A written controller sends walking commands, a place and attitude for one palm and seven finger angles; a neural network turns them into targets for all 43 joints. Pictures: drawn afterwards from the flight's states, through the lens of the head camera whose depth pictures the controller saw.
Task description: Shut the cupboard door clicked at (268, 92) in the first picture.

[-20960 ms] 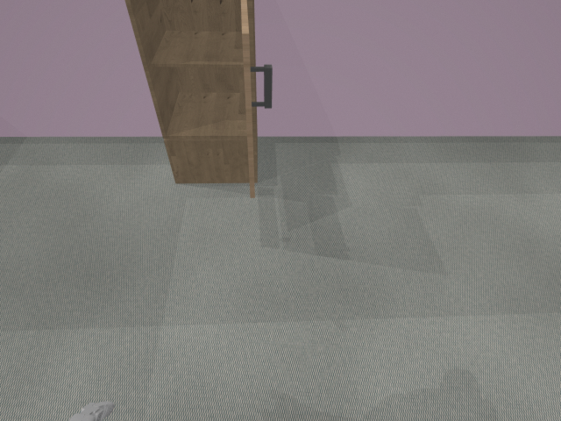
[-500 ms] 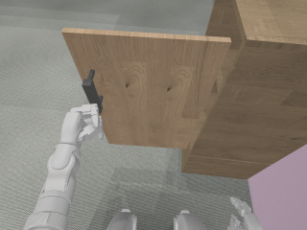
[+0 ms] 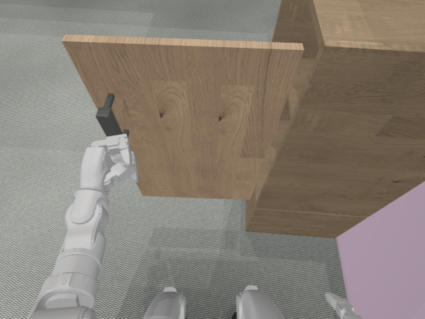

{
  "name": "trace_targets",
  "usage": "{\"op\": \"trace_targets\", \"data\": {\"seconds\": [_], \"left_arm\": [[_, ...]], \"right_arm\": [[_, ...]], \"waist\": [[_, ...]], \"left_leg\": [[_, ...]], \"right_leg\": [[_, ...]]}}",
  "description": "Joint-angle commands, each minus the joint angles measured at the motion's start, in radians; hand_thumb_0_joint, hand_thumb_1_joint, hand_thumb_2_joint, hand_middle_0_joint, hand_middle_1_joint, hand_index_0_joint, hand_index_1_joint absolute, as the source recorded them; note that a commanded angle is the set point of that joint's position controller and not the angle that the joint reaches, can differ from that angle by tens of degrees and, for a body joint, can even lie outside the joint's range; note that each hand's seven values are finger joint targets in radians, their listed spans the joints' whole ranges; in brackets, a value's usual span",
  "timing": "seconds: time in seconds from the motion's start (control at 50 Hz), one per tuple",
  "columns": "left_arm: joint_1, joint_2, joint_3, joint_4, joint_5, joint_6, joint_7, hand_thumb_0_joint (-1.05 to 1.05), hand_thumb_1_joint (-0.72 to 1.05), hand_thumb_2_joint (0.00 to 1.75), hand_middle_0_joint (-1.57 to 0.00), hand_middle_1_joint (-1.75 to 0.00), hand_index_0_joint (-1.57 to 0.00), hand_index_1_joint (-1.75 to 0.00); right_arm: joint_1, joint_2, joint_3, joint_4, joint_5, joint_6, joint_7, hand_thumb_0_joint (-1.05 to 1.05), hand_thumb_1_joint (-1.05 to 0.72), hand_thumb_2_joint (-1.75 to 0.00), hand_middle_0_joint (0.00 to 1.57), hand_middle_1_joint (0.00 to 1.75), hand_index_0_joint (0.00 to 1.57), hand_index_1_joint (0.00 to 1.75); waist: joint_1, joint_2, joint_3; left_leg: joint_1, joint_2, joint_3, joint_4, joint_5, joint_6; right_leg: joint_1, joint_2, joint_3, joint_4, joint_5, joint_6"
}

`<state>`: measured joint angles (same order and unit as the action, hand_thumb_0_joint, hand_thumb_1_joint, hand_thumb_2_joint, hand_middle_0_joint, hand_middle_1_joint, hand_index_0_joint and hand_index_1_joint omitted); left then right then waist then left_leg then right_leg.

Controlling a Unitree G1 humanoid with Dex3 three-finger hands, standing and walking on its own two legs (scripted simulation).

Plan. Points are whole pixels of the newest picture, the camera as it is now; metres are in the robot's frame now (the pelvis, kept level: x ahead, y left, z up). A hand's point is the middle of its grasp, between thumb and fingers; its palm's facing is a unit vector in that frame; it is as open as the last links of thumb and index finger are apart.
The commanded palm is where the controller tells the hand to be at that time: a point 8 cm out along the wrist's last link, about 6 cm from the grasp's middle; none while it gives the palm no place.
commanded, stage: push the door shut along its arc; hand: left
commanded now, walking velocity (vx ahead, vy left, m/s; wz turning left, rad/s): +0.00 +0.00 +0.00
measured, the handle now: (116, 125) +0.48 +0.20 +0.04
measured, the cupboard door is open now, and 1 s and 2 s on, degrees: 92 78 66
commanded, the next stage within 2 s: pull the fist back off the door in 1.98 s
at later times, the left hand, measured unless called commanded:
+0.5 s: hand (130, 145) +0.43 +0.16 +0.04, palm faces -0.14 -0.99 -0.04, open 3.2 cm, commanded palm +0.42 +0.21 +0.05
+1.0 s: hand (140, 125) +0.48 +0.15 +0.04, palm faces -0.27 -0.96 -0.03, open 3.1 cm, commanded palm +0.49 +0.18 +0.05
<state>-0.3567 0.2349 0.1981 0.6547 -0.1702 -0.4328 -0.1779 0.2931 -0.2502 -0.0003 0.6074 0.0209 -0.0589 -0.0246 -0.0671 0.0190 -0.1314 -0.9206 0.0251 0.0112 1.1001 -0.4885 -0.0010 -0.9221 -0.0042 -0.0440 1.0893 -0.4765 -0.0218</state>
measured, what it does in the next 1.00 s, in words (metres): stands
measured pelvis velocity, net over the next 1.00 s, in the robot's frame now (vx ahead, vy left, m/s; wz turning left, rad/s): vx -0.01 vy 0.02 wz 0.00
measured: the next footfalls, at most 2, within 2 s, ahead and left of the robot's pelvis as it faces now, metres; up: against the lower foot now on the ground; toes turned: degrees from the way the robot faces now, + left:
none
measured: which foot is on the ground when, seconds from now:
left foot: down 0.00-1.00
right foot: down 0.00-1.00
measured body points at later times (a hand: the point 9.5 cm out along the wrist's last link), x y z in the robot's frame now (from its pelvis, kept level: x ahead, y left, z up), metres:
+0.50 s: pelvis -0.01 +0.01 -0.01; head +0.10 +0.02 +0.43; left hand +0.43 +0.22 +0.05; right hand +0.09 -0.25 -0.12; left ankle +0.02 +0.12 -0.66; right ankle +0.03 -0.11 -0.66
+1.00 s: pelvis -0.01 +0.02 -0.02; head +0.12 +0.05 +0.41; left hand +0.49 +0.20 +0.05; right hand +0.02 -0.25 -0.13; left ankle +0.02 +0.12 -0.66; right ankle +0.03 -0.11 -0.66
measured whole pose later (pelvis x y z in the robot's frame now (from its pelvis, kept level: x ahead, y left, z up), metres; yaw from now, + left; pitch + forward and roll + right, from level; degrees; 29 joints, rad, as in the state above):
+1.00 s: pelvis -0.01 +0.02 -0.02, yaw +0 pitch +23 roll -3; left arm -0.93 0.43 0.22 1.15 -0.13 -0.40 -0.38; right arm 0.34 -0.27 0.03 0.66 0.01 -0.04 -0.02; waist -0.17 0.03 -0.12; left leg -1.12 0.02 -0.01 1.21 -0.50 0.03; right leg -1.09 -0.01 -0.07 1.14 -0.46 0.00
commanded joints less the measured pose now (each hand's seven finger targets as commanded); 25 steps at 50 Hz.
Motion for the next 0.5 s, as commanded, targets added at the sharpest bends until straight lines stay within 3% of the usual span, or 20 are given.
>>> {"op": "trace_targets", "data": {"seconds": [0.0,0.08,0.1,0.12,0.18,0.26,0.34,0.38,0.42,0.48], "left_arm": [[-0.316,0.209,0.068,-0.212,-0.006,-0.116,0.007,0.00,0.90,0.90,-1.30,-1.50,-1.30,-1.50],[-0.301,0.208,0.065,-0.099,-0.010,-0.055,-0.026,0.00,0.90,0.90,-1.30,-1.50,-1.30,-1.50],[-0.306,0.181,0.034,-0.107,-0.014,-0.042,-0.038,0.00,0.90,0.90,-1.30,-1.50,-1.30,-1.50],[-0.352,0.202,0.043,-0.104,-0.014,-0.035,-0.045,0.00,0.90,0.90,-1.30,-1.50,-1.30,-1.50],[-0.500,0.199,0.025,-0.126,-0.023,-0.050,-0.063,0.00,0.90,0.90,-1.30,-1.50,-1.30,-1.50],[-0.630,0.259,0.061,-0.077,-0.020,-0.090,-0.077,0.00,0.90,0.90,-1.30,-1.50,-1.30,-1.50],[-0.618,0.279,0.078,0.040,-0.002,-0.077,-0.100,0.00,0.90,0.90,-1.30,-1.50,-1.30,-1.50],[-0.671,0.273,0.058,0.043,0.000,-0.072,-0.118,0.00,0.90,0.90,-1.30,-1.50,-1.30,-1.50],[-0.679,0.279,0.063,0.060,-0.004,-0.059,-0.133,0.00,0.90,0.90,-1.30,-1.50,-1.30,-1.50],[-0.717,0.281,0.060,0.079,-0.005,-0.052,-0.150,0.00,0.90,0.90,-1.30,-1.50,-1.30,-1.50]], "right_arm": [[0.016,-0.132,-0.054,-0.100,0.001,-0.043,-0.007,0.00,-0.90,-0.90,0.20,0.30,0.20,0.30],[0.023,-0.141,-0.051,-0.102,0.010,-0.027,-0.007,0.00,-0.90,-0.90,0.20,0.30,0.20,0.30],[0.020,-0.140,-0.050,-0.113,0.013,-0.025,-0.006,0.00,-0.90,-0.90,0.20,0.30,0.20,0.30],[0.025,-0.145,-0.050,-0.110,0.015,-0.024,-0.010,0.00,-0.90,-0.90,0.20,0.30,0.20,0.30],[0.025,-0.143,-0.049,-0.100,0.014,-0.030,-0.017,0.00,-0.90,-0.90,0.20,0.30,0.20,0.30],[0.037,-0.146,-0.045,-0.071,0.010,-0.038,-0.027,0.00,-0.90,-0.90,0.20,0.30,0.20,0.30],[0.056,-0.153,-0.045,-0.060,0.008,-0.033,-0.019,0.00,-0.90,-0.90,0.20,0.30,0.20,0.30],[0.063,-0.156,-0.047,-0.059,0.009,-0.029,-0.018,0.00,-0.90,-0.90,0.20,0.30,0.20,0.30],[0.077,-0.160,-0.047,-0.062,0.009,-0.025,-0.015,0.00,-0.90,-0.90,0.20,0.30,0.20,0.30],[0.089,-0.164,-0.050,-0.057,0.010,-0.016,-0.013,0.00,-0.90,-0.90,0.20,0.30,0.20,0.30]], "waist": [[0.008,0.004,-0.404],[-0.002,-0.025,-0.321],[-0.006,-0.005,-0.315],[-0.017,-0.007,-0.315],[-0.037,0.005,-0.346],[-0.048,0.008,-0.392],[-0.036,0.052,-0.411],[-0.054,0.046,-0.427],[-0.051,0.075,-0.447],[-0.062,0.053,-0.453]], "left_leg": [[0.173,-0.027,-0.007,-0.121,0.236,0.024],[0.122,-0.028,-0.006,-0.136,0.181,0.024],[0.125,-0.031,-0.003,-0.138,0.178,0.025],[0.134,-0.029,-0.009,-0.134,0.184,0.027],[0.165,-0.026,-0.022,-0.122,0.188,0.028],[0.165,-0.027,-0.032,-0.097,0.201,0.029],[0.181,-0.027,-0.040,-0.089,0.239,0.023],[0.191,-0.024,-0.042,-0.088,0.250,0.025],[0.212,-0.026,-0.046,-0.082,0.282,0.025],[0.227,-0.019,-0.056,-0.084,0.290,0.024]], "right_leg": [[0.269,0.004,0.051,-0.138,0.280,0.006],[0.255,0.004,0.052,-0.166,0.228,0.008],[0.255,0.003,0.056,-0.173,0.225,0.007],[0.246,0.004,0.052,-0.170,0.230,0.005],[0.216,0.004,0.048,-0.161,0.226,0.005],[0.205,0.005,0.054,-0.140,0.233,0.004],[0.171,0.008,0.040,-0.116,0.255,-0.003],[0.162,0.007,0.038,-0.116,0.264,-0.002],[0.157,0.011,0.034,-0.111,0.282,-0.006],[0.135,0.012,0.027,-0.111,0.278,-0.005]]}}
